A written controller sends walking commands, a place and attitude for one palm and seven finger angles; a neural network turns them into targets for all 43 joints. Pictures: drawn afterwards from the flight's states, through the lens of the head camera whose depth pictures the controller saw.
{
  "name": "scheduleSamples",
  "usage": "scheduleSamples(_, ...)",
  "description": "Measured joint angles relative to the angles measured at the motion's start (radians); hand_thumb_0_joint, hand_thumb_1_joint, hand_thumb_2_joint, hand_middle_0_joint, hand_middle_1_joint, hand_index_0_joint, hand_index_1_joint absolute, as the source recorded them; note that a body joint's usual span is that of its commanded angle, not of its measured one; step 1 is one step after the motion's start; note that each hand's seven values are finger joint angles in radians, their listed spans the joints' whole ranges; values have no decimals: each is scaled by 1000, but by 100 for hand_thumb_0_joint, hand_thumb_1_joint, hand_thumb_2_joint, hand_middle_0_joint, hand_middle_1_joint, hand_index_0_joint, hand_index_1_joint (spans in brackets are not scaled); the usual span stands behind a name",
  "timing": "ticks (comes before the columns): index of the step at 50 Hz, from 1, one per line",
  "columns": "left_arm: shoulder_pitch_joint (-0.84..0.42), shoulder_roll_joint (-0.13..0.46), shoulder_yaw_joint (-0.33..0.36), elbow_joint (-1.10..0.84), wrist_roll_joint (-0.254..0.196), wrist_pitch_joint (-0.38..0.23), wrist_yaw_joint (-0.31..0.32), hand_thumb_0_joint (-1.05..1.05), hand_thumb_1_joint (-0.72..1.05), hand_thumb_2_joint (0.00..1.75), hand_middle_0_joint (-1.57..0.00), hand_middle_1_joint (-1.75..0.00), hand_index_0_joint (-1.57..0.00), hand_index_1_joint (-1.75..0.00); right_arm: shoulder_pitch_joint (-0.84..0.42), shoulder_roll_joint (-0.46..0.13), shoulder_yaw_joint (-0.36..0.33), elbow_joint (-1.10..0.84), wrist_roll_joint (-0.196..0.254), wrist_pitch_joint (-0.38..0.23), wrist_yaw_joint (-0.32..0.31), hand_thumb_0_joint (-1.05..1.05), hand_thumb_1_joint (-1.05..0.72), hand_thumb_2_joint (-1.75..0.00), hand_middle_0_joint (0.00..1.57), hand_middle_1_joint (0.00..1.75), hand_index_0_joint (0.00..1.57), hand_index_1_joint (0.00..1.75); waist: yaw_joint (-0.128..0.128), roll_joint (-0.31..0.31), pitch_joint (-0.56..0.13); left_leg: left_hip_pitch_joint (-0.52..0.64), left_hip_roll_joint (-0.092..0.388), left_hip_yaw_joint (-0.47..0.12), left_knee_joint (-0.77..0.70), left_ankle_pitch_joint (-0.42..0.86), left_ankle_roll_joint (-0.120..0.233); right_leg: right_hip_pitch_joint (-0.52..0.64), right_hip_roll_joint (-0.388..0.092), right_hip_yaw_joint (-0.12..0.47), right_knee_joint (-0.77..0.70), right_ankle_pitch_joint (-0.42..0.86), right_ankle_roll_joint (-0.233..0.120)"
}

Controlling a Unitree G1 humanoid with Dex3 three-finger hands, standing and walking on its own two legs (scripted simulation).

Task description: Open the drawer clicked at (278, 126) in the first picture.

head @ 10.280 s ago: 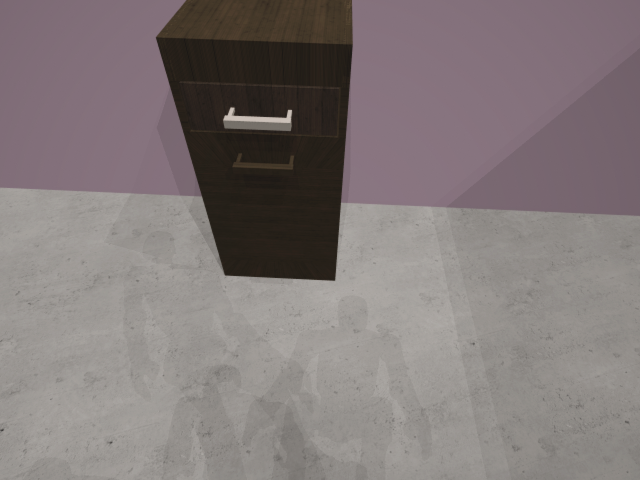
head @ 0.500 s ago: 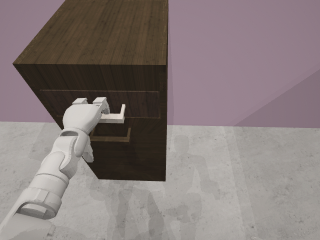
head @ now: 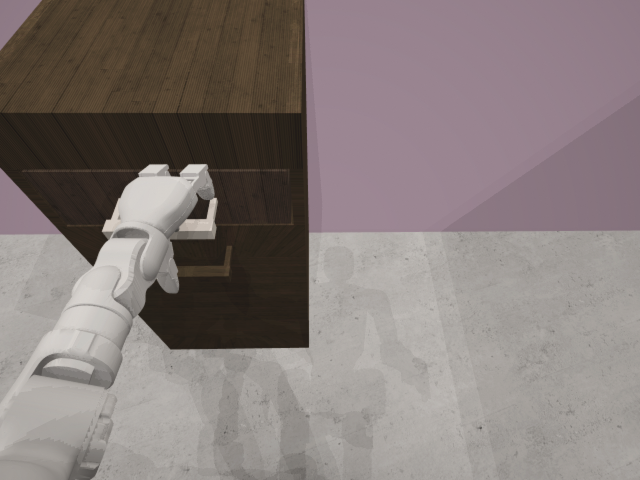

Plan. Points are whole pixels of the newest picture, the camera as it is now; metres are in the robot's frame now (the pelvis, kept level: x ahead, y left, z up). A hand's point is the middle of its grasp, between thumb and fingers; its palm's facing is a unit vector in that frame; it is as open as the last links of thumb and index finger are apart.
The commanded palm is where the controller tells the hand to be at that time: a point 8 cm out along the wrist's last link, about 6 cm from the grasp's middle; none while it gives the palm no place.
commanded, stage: move the hooked fingers above the handle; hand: left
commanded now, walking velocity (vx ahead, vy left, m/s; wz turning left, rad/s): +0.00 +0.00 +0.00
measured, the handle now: (164, 217) +0.50 +0.25 -0.02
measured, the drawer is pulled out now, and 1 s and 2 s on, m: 0.00 0.00 0.00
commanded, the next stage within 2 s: none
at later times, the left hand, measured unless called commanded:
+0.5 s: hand (158, 226) +0.44 +0.23 +0.03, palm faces -0.14 -0.07 -0.99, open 13.8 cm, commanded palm +0.44 +0.23 +0.09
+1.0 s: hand (150, 225) +0.44 +0.24 +0.03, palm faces -0.11 -0.07 -0.99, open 13.8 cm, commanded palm +0.43 +0.24 +0.09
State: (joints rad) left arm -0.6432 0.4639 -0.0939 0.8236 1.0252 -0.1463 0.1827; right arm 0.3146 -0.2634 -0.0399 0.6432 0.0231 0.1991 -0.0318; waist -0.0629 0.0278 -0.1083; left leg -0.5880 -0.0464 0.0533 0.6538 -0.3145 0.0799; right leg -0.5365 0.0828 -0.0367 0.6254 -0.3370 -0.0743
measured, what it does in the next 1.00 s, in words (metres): stands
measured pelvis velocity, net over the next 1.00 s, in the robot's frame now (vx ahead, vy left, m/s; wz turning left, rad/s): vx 0.00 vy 0.02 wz -0.01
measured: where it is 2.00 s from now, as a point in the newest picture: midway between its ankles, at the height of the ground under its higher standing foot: outside the picture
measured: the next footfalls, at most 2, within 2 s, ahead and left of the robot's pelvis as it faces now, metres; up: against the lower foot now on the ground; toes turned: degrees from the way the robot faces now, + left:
none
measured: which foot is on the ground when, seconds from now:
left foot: down 0.00-1.00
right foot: down 0.00-1.00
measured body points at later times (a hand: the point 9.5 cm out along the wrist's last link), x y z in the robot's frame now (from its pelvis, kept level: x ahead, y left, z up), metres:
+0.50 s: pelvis -0.01 +0.00 +0.00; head +0.06 +0.00 +0.44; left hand +0.44 +0.23 +0.09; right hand +0.03 -0.28 -0.12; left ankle -0.01 +0.07 -0.72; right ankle -0.03 -0.07 -0.72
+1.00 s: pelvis +0.00 +0.02 +0.00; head +0.06 +0.02 +0.45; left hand +0.44 +0.24 +0.09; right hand +0.03 -0.25 -0.13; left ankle -0.01 +0.07 -0.72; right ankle -0.03 -0.07 -0.72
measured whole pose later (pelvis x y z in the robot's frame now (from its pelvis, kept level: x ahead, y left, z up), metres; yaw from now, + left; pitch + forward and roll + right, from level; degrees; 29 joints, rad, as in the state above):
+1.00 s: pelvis +0.00 +0.02 +0.00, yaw +0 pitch +14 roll -2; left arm -0.69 0.49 -0.09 0.93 1.02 -0.10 0.20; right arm 0.34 -0.25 -0.03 0.64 0.03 0.21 -0.03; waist -0.08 0.04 -0.13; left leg -0.60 -0.05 0.06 0.67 -0.32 0.10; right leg -0.54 0.08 -0.03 0.62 -0.33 -0.05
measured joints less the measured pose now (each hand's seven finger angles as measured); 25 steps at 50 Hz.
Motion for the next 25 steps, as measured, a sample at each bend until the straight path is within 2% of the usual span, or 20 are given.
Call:
scheduleSamples(3,-37,14,32,27,23,-2,65,0,-49,30,-32,-120,-32,-120,-3,-7,0,1,-6,-3,1,1,-90,-90,20,30,20,30,-15,1,-10,-42,3,4,26,-10,-1,-44,2,1,28,-10,-1)
scheduleSamples(7,-48,0,37,57,32,19,135,0,-49,30,-39,-125,-35,-122,4,-17,-1,2,-11,4,13,1,-90,-90,20,30,20,30,-6,16,-27,-75,7,11,43,-15,-1,-80,5,7,47,-13,0)
scheduleSamples(11,-55,6,59,131,26,111,125,0,-49,30,-37,-124,-35,-124,-6,-7,16,0,1,26,15,1,-90,-90,20,30,20,30,-15,16,-36,-61,15,22,30,-10,-4,-71,12,19,35,-4,-1)
scheduleSamples(15,-74,54,70,194,13,149,67,0,-49,30,-35,-122,-34,-123,-6,11,32,-15,16,25,2,1,-90,-90,20,30,20,30,-34,5,-23,-38,21,15,12,1,-10,-43,19,14,8,12,-7)
scheduleSamples(18,-77,90,58,185,2,125,9,0,-49,30,-33,-121,-33,-122,7,15,29,-22,17,15,-10,1,-90,-90,20,30,20,30,-37,-2,-11,-29,22,4,5,8,-12,-26,21,4,-11,21,-11)
scheduleSamples(21,-58,95,35,127,-12,60,-32,0,-49,30,-33,-121,-33,-121,24,6,15,-16,11,8,-17,1,-90,-90,20,30,20,30,-25,0,-8,-23,20,-5,4,9,-11,-13,20,-4,-23,25,-10)
scheduleSamples(25,-41,66,15,83,-23,-18,-32,0,-49,30,-32,-120,-32,-120,30,-12,1,3,7,8,-14,1,-90,-90,20,30,20,30,-16,7,-14,-29,14,-10,16,3,-6,-16,14,-10,-13,17,-5)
